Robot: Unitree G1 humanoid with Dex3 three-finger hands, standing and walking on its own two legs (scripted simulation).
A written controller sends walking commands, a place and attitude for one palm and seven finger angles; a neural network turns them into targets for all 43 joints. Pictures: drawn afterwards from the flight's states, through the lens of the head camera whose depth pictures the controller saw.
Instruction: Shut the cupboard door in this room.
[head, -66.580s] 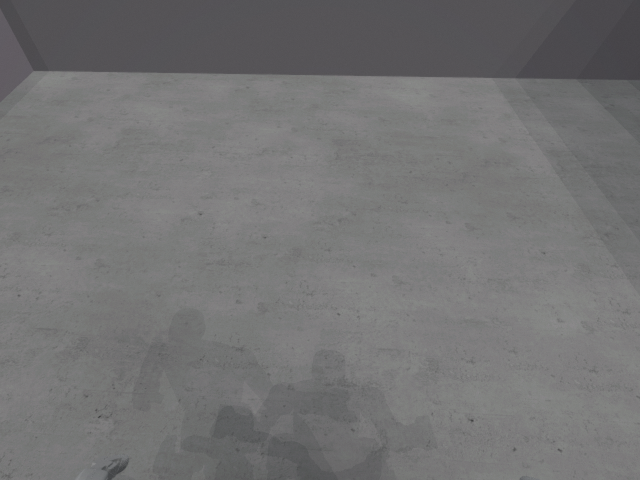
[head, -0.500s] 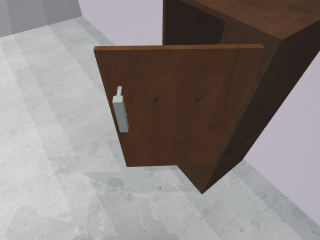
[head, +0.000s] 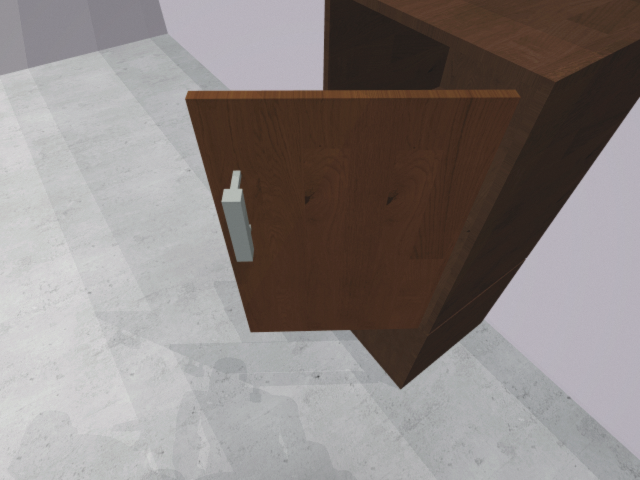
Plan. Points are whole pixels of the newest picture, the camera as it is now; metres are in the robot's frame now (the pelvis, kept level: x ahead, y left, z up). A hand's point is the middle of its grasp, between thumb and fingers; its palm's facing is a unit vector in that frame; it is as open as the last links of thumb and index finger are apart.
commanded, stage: look again from close up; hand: left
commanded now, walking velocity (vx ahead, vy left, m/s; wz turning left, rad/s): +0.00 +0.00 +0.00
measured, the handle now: (240, 216) +0.44 +0.14 +0.06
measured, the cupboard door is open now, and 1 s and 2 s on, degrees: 56 56 56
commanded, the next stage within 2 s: raise the hand and make a fist in 0.06 s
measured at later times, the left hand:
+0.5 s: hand (196, 442) +0.17 +0.16 -0.01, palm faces +0.04 -1.00 +0.05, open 6.6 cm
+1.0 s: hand (162, 456) +0.15 +0.19 -0.01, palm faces +0.12 -0.99 -0.04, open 4.2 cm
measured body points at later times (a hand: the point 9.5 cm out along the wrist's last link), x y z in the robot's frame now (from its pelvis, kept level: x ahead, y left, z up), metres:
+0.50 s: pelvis -0.04 +0.00 -0.05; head -0.02 +0.01 +0.40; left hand +0.16 +0.21 -0.01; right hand +0.17 -0.25 -0.10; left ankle -0.05 +0.10 -0.74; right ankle -0.01 -0.08 -0.74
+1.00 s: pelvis -0.05 +0.01 -0.06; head -0.01 +0.00 +0.38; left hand +0.14 +0.24 -0.01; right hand +0.11 -0.20 -0.15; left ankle -0.05 +0.10 -0.74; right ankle -0.01 -0.08 -0.74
